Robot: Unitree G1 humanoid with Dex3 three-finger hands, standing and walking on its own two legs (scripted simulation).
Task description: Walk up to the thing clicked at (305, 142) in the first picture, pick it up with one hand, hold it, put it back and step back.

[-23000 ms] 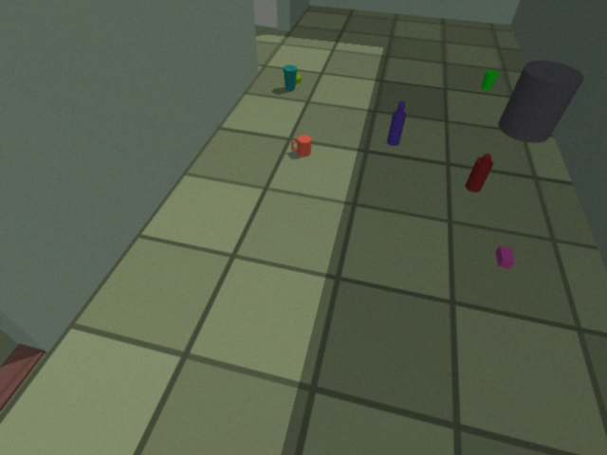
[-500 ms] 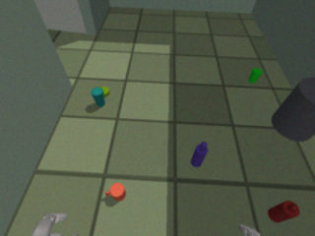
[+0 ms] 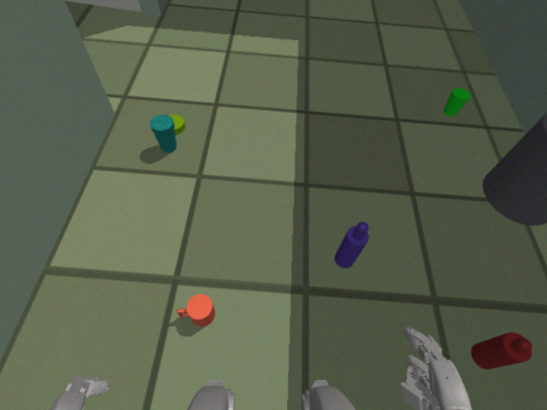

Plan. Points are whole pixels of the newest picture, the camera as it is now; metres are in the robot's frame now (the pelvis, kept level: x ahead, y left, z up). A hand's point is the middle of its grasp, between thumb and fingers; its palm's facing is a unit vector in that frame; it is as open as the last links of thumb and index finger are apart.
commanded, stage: rise first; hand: left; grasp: from above
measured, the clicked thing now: (196, 311) +0.45 +0.21 -0.64
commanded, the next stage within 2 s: approach in 1.98 s
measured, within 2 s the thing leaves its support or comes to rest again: neither
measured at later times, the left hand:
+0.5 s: hand (126, 401) +0.18 +0.26 -0.26, palm faces -0.40 -0.64 -0.65, open 14.0 cm
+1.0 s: hand (157, 342) +0.31 +0.26 -0.41, palm faces -0.48 -0.20 -0.85, open 13.6 cm
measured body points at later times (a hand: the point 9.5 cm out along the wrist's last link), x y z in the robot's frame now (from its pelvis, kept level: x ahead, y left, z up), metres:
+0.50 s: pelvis -0.04 -0.01 -0.11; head +0.12 +0.01 +0.31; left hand +0.20 +0.29 -0.22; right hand +0.16 -0.27 -0.20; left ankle +0.01 +0.12 -0.65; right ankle +0.01 -0.14 -0.65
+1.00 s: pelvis -0.09 -0.01 -0.27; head +0.11 +0.01 +0.13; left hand +0.33 +0.27 -0.36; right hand -0.01 -0.29 -0.40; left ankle +0.00 +0.12 -0.65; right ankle +0.00 -0.14 -0.65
